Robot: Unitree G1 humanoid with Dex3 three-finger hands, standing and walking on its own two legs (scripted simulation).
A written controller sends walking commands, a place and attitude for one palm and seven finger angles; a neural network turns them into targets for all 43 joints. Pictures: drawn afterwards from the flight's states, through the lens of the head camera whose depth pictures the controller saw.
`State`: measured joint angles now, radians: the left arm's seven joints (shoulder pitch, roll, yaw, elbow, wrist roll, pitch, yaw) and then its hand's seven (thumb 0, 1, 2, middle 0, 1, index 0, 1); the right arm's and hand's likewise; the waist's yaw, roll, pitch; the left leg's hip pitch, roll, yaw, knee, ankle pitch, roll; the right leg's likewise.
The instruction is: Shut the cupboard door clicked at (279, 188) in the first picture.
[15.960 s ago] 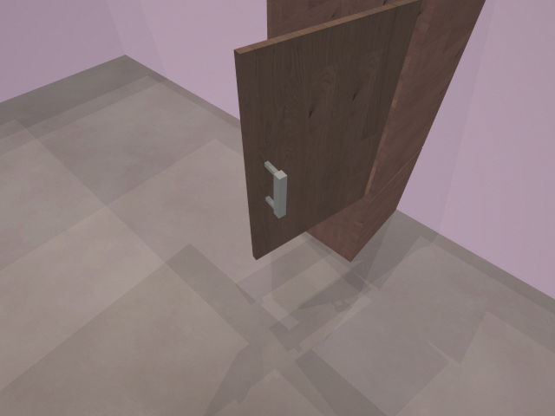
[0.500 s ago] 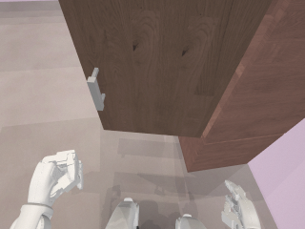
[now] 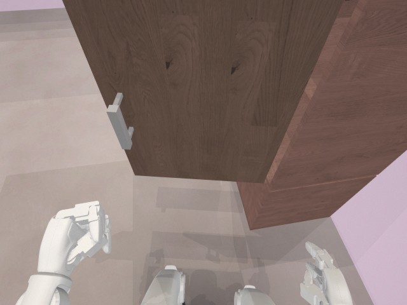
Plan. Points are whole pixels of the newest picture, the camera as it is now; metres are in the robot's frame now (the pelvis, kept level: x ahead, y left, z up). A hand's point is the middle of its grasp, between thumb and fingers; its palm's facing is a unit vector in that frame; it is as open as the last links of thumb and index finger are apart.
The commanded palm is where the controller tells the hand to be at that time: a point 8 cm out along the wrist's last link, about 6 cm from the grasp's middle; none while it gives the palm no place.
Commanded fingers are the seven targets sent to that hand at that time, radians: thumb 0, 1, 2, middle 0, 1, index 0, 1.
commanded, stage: bring the fist close to the handle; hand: left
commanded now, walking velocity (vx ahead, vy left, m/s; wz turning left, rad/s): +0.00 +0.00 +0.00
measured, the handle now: (123, 122) +0.48 +0.23 +0.05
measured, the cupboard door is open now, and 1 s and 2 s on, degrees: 77 77 72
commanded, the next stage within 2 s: push the door shut along its arc in 1.40 s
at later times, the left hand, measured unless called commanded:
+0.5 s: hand (115, 196) +0.29 +0.19 +0.06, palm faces +0.00 -1.00 -0.02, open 3.1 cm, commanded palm +0.28 +0.23 +0.06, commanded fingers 0.00 0.90 0.90 -1.30 -1.50 -1.30 -1.50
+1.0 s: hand (133, 157) +0.38 +0.18 +0.06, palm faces +0.02 -1.00 -0.03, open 3.1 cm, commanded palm +0.36 +0.22 +0.06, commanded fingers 0.00 0.90 0.90 -1.30 -1.50 -1.30 -1.50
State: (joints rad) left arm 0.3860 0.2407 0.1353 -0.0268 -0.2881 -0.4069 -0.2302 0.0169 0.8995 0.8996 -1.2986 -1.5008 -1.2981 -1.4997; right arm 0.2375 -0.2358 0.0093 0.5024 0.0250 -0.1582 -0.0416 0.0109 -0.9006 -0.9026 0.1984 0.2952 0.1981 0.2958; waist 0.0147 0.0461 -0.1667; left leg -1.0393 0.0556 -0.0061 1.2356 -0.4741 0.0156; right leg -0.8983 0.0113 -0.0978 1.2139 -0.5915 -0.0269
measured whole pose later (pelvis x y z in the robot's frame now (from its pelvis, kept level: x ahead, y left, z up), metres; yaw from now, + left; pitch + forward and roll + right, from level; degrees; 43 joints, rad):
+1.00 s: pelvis +0.00 +0.00 +0.01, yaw -1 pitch +18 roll -2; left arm -0.31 0.25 0.20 0.60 -0.20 -0.43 -0.16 0.02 0.90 0.90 -1.30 -1.50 -1.30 -1.50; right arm 0.26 -0.25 0.01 0.61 0.02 -0.09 -0.02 0.01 -0.90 -0.90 0.20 0.30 0.20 0.30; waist -0.03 0.03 -0.16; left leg -1.04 0.06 0.03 1.17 -0.44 0.02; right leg -0.92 0.01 -0.06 1.17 -0.56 -0.02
